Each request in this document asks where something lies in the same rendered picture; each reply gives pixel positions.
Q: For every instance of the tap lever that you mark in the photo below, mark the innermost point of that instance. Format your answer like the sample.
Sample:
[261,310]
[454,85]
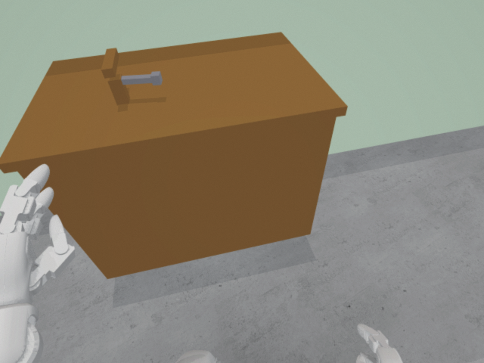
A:
[155,78]

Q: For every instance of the robot right hand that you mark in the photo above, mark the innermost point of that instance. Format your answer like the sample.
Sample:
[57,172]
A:
[379,345]

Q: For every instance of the robot left hand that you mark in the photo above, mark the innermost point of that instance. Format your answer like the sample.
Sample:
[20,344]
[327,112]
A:
[22,210]

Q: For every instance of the robot left forearm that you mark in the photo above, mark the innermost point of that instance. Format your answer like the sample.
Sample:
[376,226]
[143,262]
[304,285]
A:
[20,342]

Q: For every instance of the counter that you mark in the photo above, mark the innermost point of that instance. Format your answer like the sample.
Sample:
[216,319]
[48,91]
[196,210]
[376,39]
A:
[226,154]

